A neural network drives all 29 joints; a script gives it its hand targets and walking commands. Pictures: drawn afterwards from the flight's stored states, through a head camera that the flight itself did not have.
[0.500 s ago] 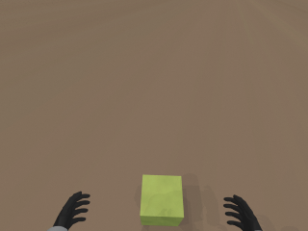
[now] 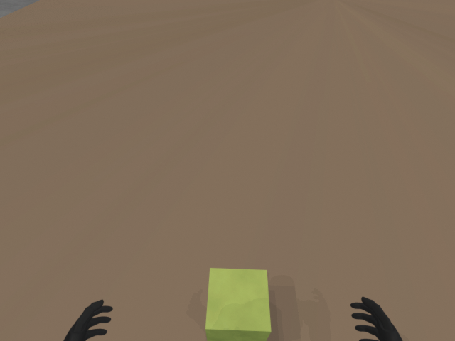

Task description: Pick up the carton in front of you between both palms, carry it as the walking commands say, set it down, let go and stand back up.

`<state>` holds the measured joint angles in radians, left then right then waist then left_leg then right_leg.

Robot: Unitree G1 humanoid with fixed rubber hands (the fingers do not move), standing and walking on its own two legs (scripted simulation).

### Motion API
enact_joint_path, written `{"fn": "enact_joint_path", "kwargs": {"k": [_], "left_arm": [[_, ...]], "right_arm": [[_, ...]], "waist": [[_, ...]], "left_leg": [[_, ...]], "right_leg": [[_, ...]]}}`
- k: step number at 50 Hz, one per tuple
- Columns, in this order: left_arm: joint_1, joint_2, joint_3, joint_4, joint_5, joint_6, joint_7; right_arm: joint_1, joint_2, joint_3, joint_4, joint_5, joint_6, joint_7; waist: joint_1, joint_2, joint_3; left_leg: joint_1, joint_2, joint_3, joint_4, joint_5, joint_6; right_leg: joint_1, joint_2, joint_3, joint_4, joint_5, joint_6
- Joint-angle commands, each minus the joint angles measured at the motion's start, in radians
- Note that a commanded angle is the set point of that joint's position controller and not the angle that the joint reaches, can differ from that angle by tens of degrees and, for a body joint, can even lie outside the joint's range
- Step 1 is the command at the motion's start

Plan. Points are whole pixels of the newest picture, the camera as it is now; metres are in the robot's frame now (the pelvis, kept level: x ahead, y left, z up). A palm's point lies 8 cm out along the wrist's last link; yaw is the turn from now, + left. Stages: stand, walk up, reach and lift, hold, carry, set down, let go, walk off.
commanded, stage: stand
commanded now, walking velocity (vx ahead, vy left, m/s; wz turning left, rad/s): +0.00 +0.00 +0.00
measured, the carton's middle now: (236, 308) +0.37 -0.03 -0.65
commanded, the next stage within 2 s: none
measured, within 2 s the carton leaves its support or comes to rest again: neither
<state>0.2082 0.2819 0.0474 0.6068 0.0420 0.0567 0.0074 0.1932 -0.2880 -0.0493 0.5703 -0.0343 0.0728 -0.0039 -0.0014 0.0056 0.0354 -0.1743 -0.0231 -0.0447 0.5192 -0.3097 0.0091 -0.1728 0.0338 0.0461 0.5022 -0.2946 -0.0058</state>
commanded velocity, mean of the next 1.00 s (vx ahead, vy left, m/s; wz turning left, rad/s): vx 0.00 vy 0.00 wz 0.00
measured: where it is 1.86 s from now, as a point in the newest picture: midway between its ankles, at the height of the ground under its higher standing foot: outside the picture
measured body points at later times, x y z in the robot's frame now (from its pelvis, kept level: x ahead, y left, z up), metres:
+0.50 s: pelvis +0.01 +0.00 +0.00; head +0.01 +0.00 +0.45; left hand +0.14 +0.30 -0.10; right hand +0.15 -0.29 -0.09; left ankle -0.02 +0.11 -0.74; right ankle -0.01 -0.12 -0.74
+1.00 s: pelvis +0.00 +0.00 +0.01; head -0.01 +0.00 +0.46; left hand +0.10 +0.31 -0.10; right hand +0.11 -0.31 -0.10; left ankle -0.02 +0.11 -0.74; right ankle -0.01 -0.12 -0.74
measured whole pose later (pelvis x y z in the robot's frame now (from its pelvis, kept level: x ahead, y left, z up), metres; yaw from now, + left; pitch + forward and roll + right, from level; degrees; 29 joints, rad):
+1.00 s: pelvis +0.00 +0.00 +0.01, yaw +0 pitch -2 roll +0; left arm 0.15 0.37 0.02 0.97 0.02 -0.01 0.02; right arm 0.15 -0.38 -0.01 0.94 -0.02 -0.01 -0.02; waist 0.00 0.00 0.02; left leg -0.10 -0.02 -0.05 0.38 -0.23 0.01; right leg -0.10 0.02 0.04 0.37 -0.22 -0.01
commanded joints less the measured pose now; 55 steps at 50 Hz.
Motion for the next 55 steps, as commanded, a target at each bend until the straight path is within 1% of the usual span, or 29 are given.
{"fn": "enact_joint_path", "kwargs": {"k": [1,3,7,13,22,29,43,55], "left_arm": [[-0.049,0.139,0.035,-0.032,0.0,-0.04,0.008],[-0.048,0.148,0.033,-0.007,0.0,-0.045,0.009],[-0.047,0.171,0.03,0.04,-0.001,-0.054,0.016],[-0.051,0.197,0.025,0.097,-0.005,-0.064,0.019],[-0.066,0.211,0.017,0.159,-0.011,-0.069,0.02],[-0.079,0.22,0.01,0.204,-0.013,-0.07,0.019],[-0.094,0.239,0.002,0.287,-0.017,-0.073,0.014],[-0.101,0.253,-0.003,0.339,-0.019,-0.076,0.009]], "right_arm": [[-0.053,-0.135,-0.032,-0.028,-0.002,-0.051,-0.007],[-0.05,-0.148,-0.031,-0.002,-0.002,-0.059,-0.009],[-0.043,-0.173,-0.029,0.046,-0.003,-0.07,-0.016],[-0.04,-0.198,-0.021,0.101,0.0,-0.08,-0.02],[-0.048,-0.212,-0.01,0.163,0.005,-0.086,-0.024],[-0.059,-0.223,-0.002,0.209,0.008,-0.089,-0.025],[-0.077,-0.245,0.008,0.296,0.011,-0.094,-0.022],[-0.088,-0.257,0.014,0.348,0.014,-0.096,-0.019]], "waist": [[0.002,0.004,-0.073],[0.001,0.0,-0.087],[0.0,-0.002,-0.093],[0.0,-0.003,-0.083],[0.002,-0.001,-0.074],[0.003,-0.001,-0.064],[0.005,-0.003,-0.037],[0.005,-0.003,-0.03]], "left_leg": [[-0.006,0.068,-0.044,-0.069,0.187,-0.014],[0.005,0.074,-0.051,-0.066,0.236,-0.012],[0.019,0.084,-0.064,-0.07,0.286,-0.006],[0.029,0.094,-0.077,-0.082,0.323,0.001],[0.043,0.102,-0.082,-0.106,0.353,0.001],[0.052,0.107,-0.086,-0.132,0.338,0.002],[0.05,0.117,-0.096,-0.185,0.266,0.007],[0.048,0.121,-0.1,-0.21,0.23,0.01]], "right_leg": [[-0.036,-0.076,0.047,-0.082,0.16,0.01],[-0.024,-0.081,0.048,-0.075,0.21,0.008],[-0.006,-0.089,0.054,-0.075,0.258,0.004],[0.02,-0.099,0.06,-0.084,0.293,0.001],[0.05,-0.109,0.064,-0.101,0.322,0.0],[0.061,-0.116,0.07,-0.123,0.307,-0.003],[0.061,-0.127,0.085,-0.176,0.239,-0.007],[0.061,-0.131,0.091,-0.2,0.208,-0.009]]}}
